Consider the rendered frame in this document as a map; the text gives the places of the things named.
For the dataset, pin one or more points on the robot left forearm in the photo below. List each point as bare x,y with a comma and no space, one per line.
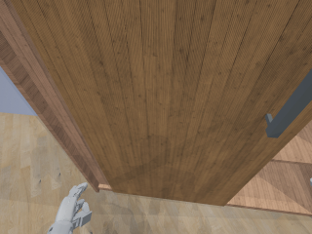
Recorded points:
61,227

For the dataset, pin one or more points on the handle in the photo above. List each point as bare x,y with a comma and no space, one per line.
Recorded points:
291,109

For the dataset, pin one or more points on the left robot hand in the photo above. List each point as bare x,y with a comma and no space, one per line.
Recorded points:
69,207

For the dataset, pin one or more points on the wardrobe door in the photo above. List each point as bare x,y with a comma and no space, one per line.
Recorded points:
171,95
15,33

